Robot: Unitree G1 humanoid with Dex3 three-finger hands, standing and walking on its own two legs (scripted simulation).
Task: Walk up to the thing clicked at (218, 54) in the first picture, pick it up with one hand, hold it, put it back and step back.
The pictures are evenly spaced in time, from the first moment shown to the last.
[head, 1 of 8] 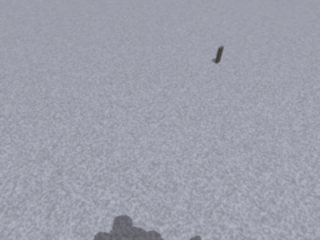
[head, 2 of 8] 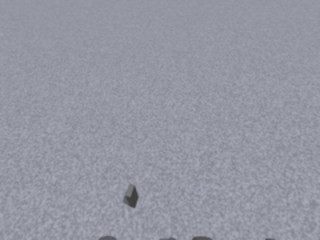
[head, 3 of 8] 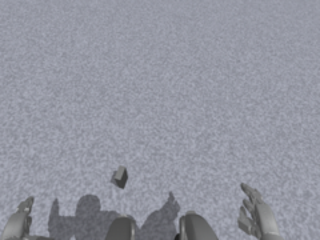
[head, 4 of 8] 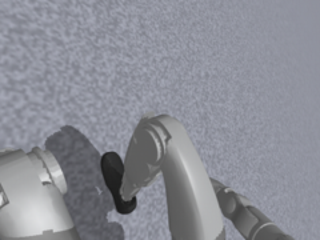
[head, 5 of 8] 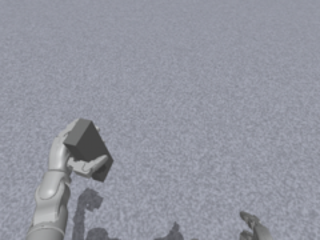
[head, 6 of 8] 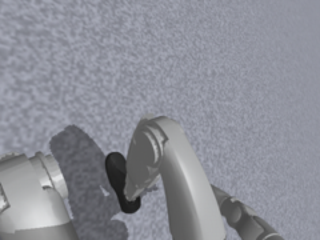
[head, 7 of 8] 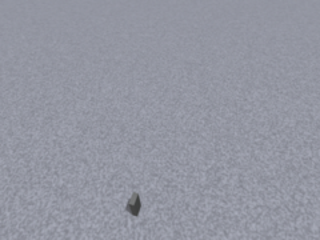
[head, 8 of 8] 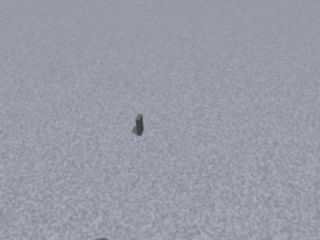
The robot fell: no
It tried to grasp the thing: yes
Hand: left
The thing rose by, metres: 0.69
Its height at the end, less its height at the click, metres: +0.00
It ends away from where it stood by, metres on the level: 0.01
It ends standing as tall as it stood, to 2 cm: yes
